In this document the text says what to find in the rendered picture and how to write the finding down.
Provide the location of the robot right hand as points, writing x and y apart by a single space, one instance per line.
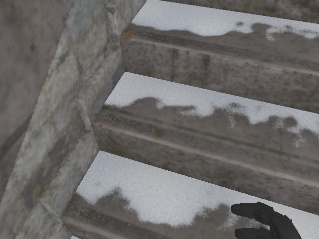
280 226

